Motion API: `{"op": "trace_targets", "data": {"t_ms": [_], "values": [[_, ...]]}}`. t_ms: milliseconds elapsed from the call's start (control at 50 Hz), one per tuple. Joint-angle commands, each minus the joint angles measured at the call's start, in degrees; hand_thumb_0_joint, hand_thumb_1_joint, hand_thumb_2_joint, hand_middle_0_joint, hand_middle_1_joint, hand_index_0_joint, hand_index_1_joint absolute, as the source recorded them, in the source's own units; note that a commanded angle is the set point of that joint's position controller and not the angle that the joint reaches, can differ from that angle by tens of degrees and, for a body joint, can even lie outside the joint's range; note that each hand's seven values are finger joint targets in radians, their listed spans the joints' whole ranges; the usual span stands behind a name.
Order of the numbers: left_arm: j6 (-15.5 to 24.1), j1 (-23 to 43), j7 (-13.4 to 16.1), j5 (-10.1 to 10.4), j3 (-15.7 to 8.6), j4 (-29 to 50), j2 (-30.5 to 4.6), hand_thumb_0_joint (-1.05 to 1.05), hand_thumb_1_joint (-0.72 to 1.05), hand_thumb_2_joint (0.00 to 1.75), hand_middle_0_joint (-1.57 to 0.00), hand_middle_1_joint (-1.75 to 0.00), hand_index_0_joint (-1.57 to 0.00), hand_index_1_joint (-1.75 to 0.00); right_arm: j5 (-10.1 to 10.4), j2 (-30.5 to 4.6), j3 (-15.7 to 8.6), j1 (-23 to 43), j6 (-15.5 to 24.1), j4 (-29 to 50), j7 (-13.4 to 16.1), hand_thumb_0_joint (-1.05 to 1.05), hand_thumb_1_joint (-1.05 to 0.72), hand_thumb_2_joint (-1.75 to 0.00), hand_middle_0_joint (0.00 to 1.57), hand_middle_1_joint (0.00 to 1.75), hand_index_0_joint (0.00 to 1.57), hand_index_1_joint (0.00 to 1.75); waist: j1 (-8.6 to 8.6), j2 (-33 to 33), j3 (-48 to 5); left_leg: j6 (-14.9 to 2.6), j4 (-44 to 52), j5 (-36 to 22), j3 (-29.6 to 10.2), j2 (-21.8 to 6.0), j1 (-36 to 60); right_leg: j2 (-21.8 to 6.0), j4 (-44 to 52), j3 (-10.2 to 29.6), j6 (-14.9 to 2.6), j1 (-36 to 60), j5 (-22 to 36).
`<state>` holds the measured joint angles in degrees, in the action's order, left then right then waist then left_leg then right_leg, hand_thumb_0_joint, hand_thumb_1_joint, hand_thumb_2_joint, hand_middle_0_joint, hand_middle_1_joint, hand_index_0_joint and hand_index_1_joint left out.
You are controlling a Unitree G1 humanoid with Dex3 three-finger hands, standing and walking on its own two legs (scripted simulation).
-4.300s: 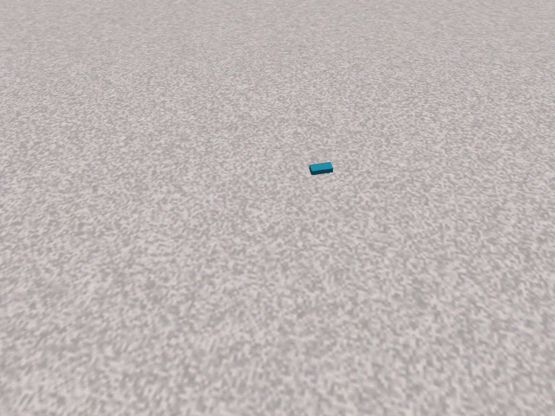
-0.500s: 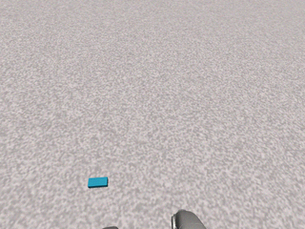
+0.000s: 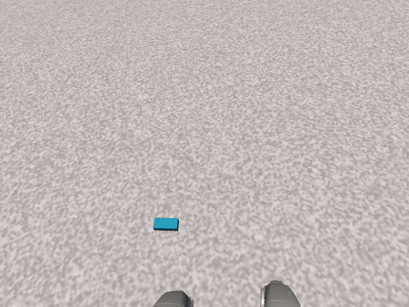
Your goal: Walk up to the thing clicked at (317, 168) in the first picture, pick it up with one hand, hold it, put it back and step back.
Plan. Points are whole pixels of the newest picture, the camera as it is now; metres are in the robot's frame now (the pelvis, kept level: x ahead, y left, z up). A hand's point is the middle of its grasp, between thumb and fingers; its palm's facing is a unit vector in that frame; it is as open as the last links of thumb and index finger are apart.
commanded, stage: walk up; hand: left
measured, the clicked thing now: (166, 224) +0.52 +0.27 -0.72
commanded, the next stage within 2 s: none
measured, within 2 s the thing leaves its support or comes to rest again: neither
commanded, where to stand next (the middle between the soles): +0.13 +0.02 m, yaw -3 degrees
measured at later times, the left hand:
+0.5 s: hand (86, 304) +0.14 +0.28 -0.13, palm faces -0.04 -0.94 -0.34, open 7.4 cm
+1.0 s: hand (92, 306) +0.13 +0.26 -0.11, palm faces -0.07 -0.94 -0.34, open 7.4 cm
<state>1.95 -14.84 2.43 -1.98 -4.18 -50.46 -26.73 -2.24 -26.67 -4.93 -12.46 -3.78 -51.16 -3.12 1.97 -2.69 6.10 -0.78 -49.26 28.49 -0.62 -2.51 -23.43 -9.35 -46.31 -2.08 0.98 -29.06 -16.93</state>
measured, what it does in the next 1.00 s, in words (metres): steps on the spot: right foot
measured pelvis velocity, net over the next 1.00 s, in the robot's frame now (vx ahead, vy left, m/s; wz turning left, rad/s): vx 0.03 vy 0.02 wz -0.05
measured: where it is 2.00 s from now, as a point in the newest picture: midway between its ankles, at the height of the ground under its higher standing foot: outside the picture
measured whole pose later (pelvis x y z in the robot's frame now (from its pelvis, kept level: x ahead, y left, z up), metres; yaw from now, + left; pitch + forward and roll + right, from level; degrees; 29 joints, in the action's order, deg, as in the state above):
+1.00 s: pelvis +0.03 +0.02 +0.04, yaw -3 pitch -2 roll +1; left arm 0.9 -3.5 -1.0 -0.5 -0.1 -65.9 -19.6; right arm -1.0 -21.6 -0.6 -4.9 0.4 -65.1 -0.6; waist -0.1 -0.3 3.7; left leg 1.1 -22.8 14.9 2.9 -1.7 -5.6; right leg -0.7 -23.9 0.1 0.0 -13.7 -8.1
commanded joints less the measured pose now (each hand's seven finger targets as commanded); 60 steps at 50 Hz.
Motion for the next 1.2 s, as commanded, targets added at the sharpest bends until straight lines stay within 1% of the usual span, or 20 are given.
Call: {"op": "trace_targets", "data": {"t_ms": [0,20,40,60,100,180,220,260,280,300,320,340,360,380,420,480,560,780,880,1180], "values": [[-0.11,1.36,0.87,0.77,-1.4,4.59,-8.03,0.0,0.9,0.9,-0.2,-0.3,-0.2,-0.3,-0.78,-13.34,-4.63,-11.85,2.62,-0.03,1.42,0.0,-0.9,-0.9,0.2,0.3,0.2,0.3,-6.46,-9.41,-8.54,-5.05,26.04,6.8,-14.55,-5.24,19.43,3.45,-11.17,-1.32,-3.77,-15.13,-18.41],[-0.07,2.16,1.32,1.11,-1.17,4.5,-7.56,0.0,0.9,0.9,-0.2,-0.3,-0.2,-0.3,-0.86,-18.93,-5.28,-6.86,2.85,3.24,1.67,0.0,-0.9,-0.9,0.2,0.3,0.2,0.3,-5.58,-14.58,-5.15,-10.5,33.68,21.88,-33.59,-15.43,11.64,8.21,-15.82,-1.07,-1.8,-20.47,-18.56],[0.43,5.14,1.49,0.73,-1.99,3.22,-12.5,0.0,0.9,0.9,-0.2,-0.3,-0.2,-0.3,0.07,-20.44,-5.08,-2.08,2.75,3.6,1.57,0.0,-0.9,-0.9,0.2,0.3,0.2,0.3,-5.75,-10.83,-0.55,-15.73,35.4,28.27,-37.81,-19.18,-0.17,4.27,-15.33,3.21,-2.48,-14.04,-18.23],[0.92,4.23,1.13,1.01,-2.14,1.64,-14.02,0.0,0.9,0.9,-0.2,-0.3,-0.2,-0.3,0.06,-17.65,-4.19,3.61,2.88,4.92,1.76,0.0,-0.9,-0.9,0.2,0.3,0.2,0.3,-3.22,-6.19,2.54,-14.78,31.87,20.98,-31.74,-16.77,-3.93,3.26,-14.34,3.05,-2.59,-9.06,-15.27],[1.35,-0.67,0.01,1.83,-1.57,-1.05,-10.19,0.0,0.9,0.9,-0.2,-0.3,-0.2,-0.3,0.0,-12.06,-2.36,4.46,3.84,5.14,2.48,0.0,-0.9,-0.9,0.2,0.3,0.2,0.3,-1.67,-3.26,0.02,-10.12,23.99,-3.82,-16.61,-8.88,3.59,4.39,-8.94,2.91,-2.1,-7.5,-8.29],[1.96,-0.77,-0.57,1.9,-0.89,-2.16,-7.9,0.0,0.9,0.9,-0.2,-0.3,-0.2,-0.3,1.26,-12.38,-1.6,2.47,5.02,2.53,2.75,0.0,-0.9,-0.9,0.2,0.3,0.2,0.3,-1.07,-8.52,-4.67,-9.75,17.09,-26.31,-12.36,-10.26,5.13,7.0,4.33,-0.83,-2.48,6.58,-5.63],[2.51,-1.28,-0.33,1.59,-0.94,-2.98,-7.88,0.0,0.9,0.9,-0.2,-0.3,-0.2,-0.3,2.05,-9.77,-0.4,3.0,4.87,2.62,3.1,0.0,-0.9,-0.9,0.2,0.3,0.2,0.3,0.07,-5.89,-6.67,-6.91,10.14,-32.51,-6.84,-7.6,5.2,8.11,16.07,-0.12,-3.48,14.08,4.31],[2.84,-0.29,-0.13,0.8,-1.95,-2.66,-12.94,0.0,0.9,0.9,-0.2,-0.3,-0.2,-0.3,3.08,-6.06,0.95,0.44,5.44,2.71,3.58,0.0,-0.9,-0.9,0.2,0.3,0.2,0.3,-0.86,4.78,-10.7,-2.05,2.37,-25.79,-3.24,-2.27,-0.84,-2.25,17.19,16.34,-7.91,22.49,20.67],[2.35,2.89,-0.35,1.74,-1.67,-2.12,-13.71,0.0,0.9,0.9,-0.2,-0.3,-0.2,-0.3,2.87,-6.82,0.8,-0.16,5.33,1.22,3.97,0.0,-0.9,-0.9,0.2,0.3,0.2,0.3,-1.88,5.32,-11.8,-1.31,2.86,-12.14,-0.57,0.54,2.43,-7.99,16.48,21.34,-13.32,18.26,18.12],[1.9,6.57,-0.78,1.81,-1.28,-1.57,-13.53,0.0,0.9,0.9,-0.2,-0.3,-0.2,-0.3,2.45,-7.35,0.36,-2.53,5.43,-0.85,4.48,0.0,-0.9,-0.9,0.2,0.3,0.2,0.3,-3.75,7.37,-10.43,-1.66,7.63,-8.22,-1.18,0.18,7.78,-8.7,15.53,20.82,-13.5,11.96,16.15],[1.3,8.8,-1.1,2.0,-0.37,-1.08,-10.92,0.0,0.9,0.9,-0.2,-0.3,-0.2,-0.3,2.01,-7.95,0.15,-3.56,5.91,-2.09,4.54,0.0,-0.9,-0.9,0.2,0.3,0.2,0.3,-4.89,5.5,-9.01,-2.17,15.31,-10.27,-4.05,-1.42,11.53,-5.07,13.09,15.15,-9.83,7.87,15.04],[0.91,8.65,-1.34,2.36,0.65,-1.14,-8.38,0.0,0.9,0.9,-0.2,-0.3,-0.2,-0.3,2.07,-9.82,-0.16,-0.86,6.39,-2.01,4.32,0.0,-0.9,-0.9,0.2,0.3,0.2,0.3,-3.74,0.32,-8.9,-4.06,20.36,-13.57,-9.57,-5.12,10.9,0.52,8.84,8.13,-6.11,8.03,15.25],[0.72,8.66,-1.53,2.32,1.0,-1.73,-7.74,0.0,0.9,0.9,-0.2,-0.3,-0.2,-0.3,2.16,-11.18,-0.3,2.02,6.63,-1.82,4.17,0.0,-0.9,-0.9,0.2,0.3,0.2,0.3,-2.33,0.08,-6.43,-6.03,22.14,-17.81,-13.6,-8.74,8.45,5.17,6.61,3.74,-3.64,8.01,11.35],[0.74,7.35,-1.46,2.07,0.87,-2.69,-7.86,0.0,0.9,0.9,-0.2,-0.3,-0.2,-0.3,2.19,-11.57,-0.01,3.84,6.76,-1.62,4.02,0.0,-0.9,-0.9,0.2,0.3,0.2,0.3,-1.03,1.65,-5.82,-7.75,20.93,-22.25,-13.92,-10.96,9.1,5.85,7.66,2.62,-3.03,8.63,8.45],[1.53,8.17,-1.49,1.73,0.79,-3.93,-8.28,0.0,0.9,0.9,-0.2,-0.3,-0.2,-0.3,2.38,-9.49,0.72,4.21,6.91,-2.08,4.01,0.0,-0.9,-0.9,0.2,0.3,0.2,0.3,-1.61,4.74,-9.42,-6.1,17.2,-31.27,-8.63,-8.56,9.09,3.97,11.99,4.76,-3.95,15.37,15.9],[1.22,10.68,-1.7,2.66,1.18,-4.01,-7.48,0.0,0.9,0.9,-0.2,-0.3,-0.2,-0.3,2.45,-8.84,1.11,3.56,6.91,-4.06,4.35,0.0,-0.9,-0.9,0.2,0.3,0.2,0.3,-2.61,0.0,-9.89,-2.29,20.56,-32.58,-5.09,-5.31,9.93,2.56,11.02,5.64,-5.08,17.51,23.45],[0.64,11.28,-1.75,2.48,1.84,-6.14,-6.62,0.0,0.9,0.9,-0.2,-0.3,-0.2,-0.3,2.18,-8.15,1.38,8.75,6.41,-4.81,4.08,0.0,-0.9,-0.9,0.2,0.3,0.2,0.3,-1.33,-1.12,-9.66,-3.33,23.42,-25.26,-4.47,-5.89,11.24,3.61,14.4,4.27,-4.17,17.61,17.62],[0.51,14.94,-2.17,1.7,1.94,-10.17,-6.62,0.0,0.9,0.9,-0.2,-0.3,-0.2,-0.3,1.88,-6.32,2.2,11.59,5.66,-8.77,3.39,0.0,-0.9,-0.9,0.2,0.3,0.2,0.3,-1.74,4.94,-7.61,-1.5,28.67,-15.13,-1.35,-3.61,13.62,1.28,24.45,9.33,-3.41,19.44,13.57],[0.49,16.22,-2.31,1.43,1.56,-10.86,-6.53,0.0,0.9,0.9,-0.2,-0.3,-0.2,-0.3,1.44,-6.22,1.99,9.79,5.39,-10.83,2.96,0.0,-0.9,-0.9,0.2,0.3,0.2,0.3,-2.33,5.91,-7.17,-1.17,30.28,-12.61,-0.56,-3.2,16.01,1.16,29.21,11.0,-3.16,17.61,2.85],[0.0,14.21,-2.31,1.52,1.25,-12.45,-4.7,0.0,0.9,0.9,-0.2,-0.3,-0.2,-0.3,1.33,-6.58,1.78,9.34,6.07,-12.14,3.42,0.0,-0.9,-0.9,0.2,0.3,0.2,0.3,-1.71,2.36,-7.59,-1.25,34.06,-16.29,-0.67,-5.47,16.26,2.94,26.53,7.66,-2.6,20.98,12.64]]}}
